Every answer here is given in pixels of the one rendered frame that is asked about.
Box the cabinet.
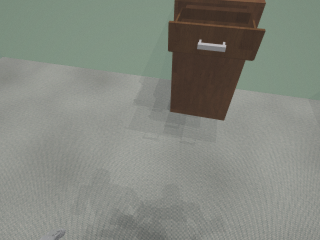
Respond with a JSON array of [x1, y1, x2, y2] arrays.
[[170, 0, 266, 121]]

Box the robot left hand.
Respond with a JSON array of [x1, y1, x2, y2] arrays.
[[40, 228, 66, 240]]

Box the handle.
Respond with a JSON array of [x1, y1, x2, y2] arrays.
[[197, 39, 226, 52]]

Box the drawer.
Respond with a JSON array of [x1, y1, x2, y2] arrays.
[[168, 7, 266, 61]]

